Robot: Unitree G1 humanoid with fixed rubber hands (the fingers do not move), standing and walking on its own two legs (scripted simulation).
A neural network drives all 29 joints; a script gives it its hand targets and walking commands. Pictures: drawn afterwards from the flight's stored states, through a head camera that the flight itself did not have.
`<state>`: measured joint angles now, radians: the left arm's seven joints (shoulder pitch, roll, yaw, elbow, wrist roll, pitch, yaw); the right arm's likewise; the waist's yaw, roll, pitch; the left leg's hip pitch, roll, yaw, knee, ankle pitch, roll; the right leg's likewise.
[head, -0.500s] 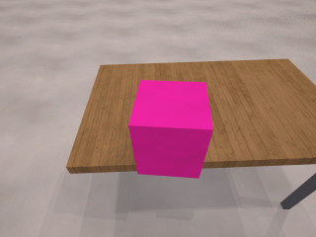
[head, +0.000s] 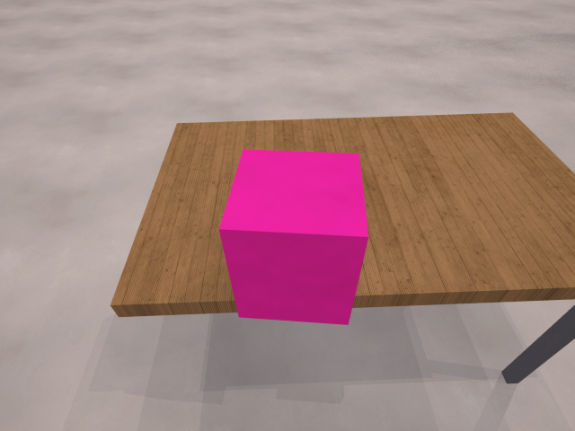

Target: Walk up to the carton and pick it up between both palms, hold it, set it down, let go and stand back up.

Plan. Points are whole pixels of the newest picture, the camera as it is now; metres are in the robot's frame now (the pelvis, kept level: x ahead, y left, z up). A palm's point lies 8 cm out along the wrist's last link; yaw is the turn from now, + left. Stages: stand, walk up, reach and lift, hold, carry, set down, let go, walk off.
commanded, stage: stand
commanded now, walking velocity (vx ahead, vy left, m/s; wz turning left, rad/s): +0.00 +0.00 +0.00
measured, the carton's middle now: (296, 238) +0.47 +0.00 -0.01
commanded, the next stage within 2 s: reach and lift in 0.24 s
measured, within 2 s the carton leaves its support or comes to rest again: neither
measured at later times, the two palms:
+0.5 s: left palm (157, 415) +0.21 +0.23 -0.14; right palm out of the picture +0.18 -0.20 -0.13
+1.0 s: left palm (157, 414) +0.20 +0.21 -0.09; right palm out of the picture +0.15 -0.19 -0.10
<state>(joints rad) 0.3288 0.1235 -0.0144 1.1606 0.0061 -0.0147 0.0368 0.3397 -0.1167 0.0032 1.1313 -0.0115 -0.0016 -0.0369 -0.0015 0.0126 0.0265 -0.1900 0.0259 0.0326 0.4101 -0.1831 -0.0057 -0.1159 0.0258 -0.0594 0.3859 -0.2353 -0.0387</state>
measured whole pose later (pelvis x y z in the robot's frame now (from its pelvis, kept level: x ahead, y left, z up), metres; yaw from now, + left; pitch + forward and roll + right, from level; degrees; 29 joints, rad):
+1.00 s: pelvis -0.02 +0.00 +0.00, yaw -1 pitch +6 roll +0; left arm -0.08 0.20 -0.01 0.64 -0.05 0.43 -0.02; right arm 0.03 -0.10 0.03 0.68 0.13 0.27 -0.09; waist -0.01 -0.02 -0.07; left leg -0.39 0.02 0.01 0.42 -0.14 -0.01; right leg -0.34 0.04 0.00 0.44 -0.21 -0.03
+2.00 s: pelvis -0.01 +0.03 -0.01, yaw -2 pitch +2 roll +0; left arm 0.01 0.18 -0.12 0.80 -0.18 -0.22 0.05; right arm 0.11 -0.12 -0.01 0.68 0.09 -0.17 -0.04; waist 0.01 0.02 -0.07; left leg -0.32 -0.01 0.06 0.51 -0.22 0.04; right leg -0.28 0.00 0.02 0.51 -0.27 0.01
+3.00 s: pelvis +0.02 +0.04 +0.00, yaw -1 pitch +5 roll -1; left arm -0.16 0.25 -0.08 0.72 -0.23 -0.33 0.00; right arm -0.18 -0.15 0.03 0.83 0.22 -0.41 -0.06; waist -0.01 0.01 -0.10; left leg -0.31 -0.02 0.02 0.44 -0.22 0.04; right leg -0.24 0.00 0.03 0.40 -0.25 0.02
